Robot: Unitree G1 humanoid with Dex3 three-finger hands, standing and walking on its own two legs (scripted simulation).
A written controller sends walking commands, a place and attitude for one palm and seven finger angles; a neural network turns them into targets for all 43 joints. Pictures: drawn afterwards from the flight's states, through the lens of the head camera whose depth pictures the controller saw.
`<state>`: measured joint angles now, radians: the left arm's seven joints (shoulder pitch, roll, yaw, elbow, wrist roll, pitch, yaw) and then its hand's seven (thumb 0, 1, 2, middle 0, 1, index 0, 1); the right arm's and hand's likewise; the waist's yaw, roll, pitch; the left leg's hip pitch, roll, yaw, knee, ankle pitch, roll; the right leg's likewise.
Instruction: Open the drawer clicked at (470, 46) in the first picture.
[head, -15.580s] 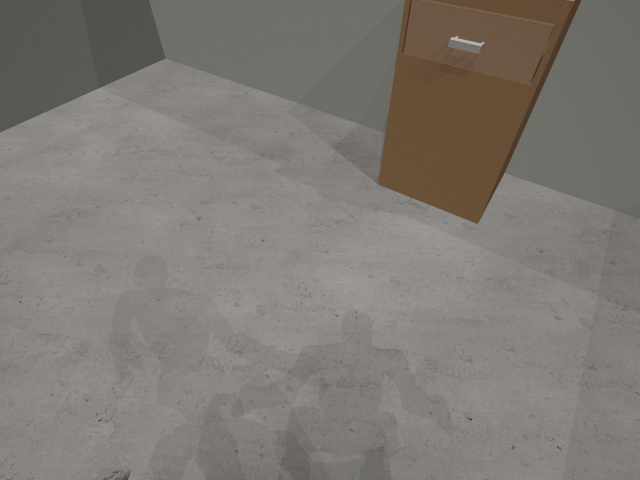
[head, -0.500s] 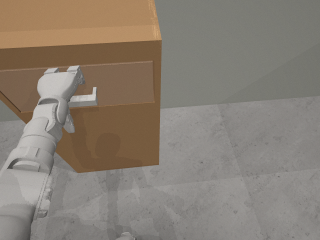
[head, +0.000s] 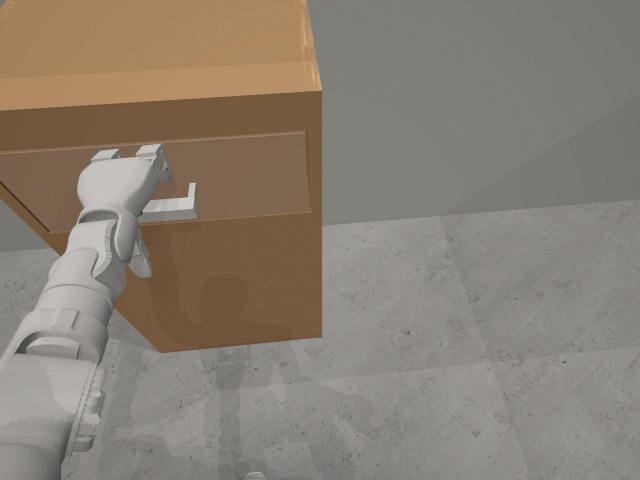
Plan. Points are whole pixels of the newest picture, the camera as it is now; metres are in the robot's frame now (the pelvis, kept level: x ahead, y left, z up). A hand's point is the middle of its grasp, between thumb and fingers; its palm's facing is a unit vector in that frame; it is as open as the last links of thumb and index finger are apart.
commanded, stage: re-aim the fingers above the handle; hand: left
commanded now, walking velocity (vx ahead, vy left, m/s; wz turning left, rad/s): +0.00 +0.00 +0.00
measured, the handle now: (163, 200) +0.53 +0.23 +0.00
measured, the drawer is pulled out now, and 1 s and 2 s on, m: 0.00 0.00 0.00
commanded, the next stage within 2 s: lower the fingers behind the handle in 0.26 s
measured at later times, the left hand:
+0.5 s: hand (146, 214) +0.46 +0.23 +0.05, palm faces -0.06 -0.04 -1.00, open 13.9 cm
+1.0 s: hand (146, 227) +0.46 +0.24 +0.02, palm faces -0.07 -0.04 -1.00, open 13.9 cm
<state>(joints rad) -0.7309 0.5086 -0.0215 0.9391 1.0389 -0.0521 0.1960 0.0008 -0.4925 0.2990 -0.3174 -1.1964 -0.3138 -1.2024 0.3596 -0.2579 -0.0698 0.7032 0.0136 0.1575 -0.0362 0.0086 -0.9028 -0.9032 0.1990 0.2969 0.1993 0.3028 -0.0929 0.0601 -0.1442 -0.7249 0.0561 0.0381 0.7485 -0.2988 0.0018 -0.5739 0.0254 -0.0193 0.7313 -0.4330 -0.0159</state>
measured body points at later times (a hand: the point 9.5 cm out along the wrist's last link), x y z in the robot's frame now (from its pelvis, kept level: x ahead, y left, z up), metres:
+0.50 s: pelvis +0.00 +0.00 +0.00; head +0.07 -0.01 +0.44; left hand +0.46 +0.23 +0.10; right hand +0.02 -0.28 -0.14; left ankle +0.03 +0.12 -0.71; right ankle -0.05 -0.11 -0.71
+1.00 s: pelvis -0.01 +0.00 -0.01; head +0.08 +0.00 +0.43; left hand +0.46 +0.24 +0.07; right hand -0.01 -0.28 -0.14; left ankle +0.03 +0.12 -0.71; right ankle -0.05 -0.11 -0.71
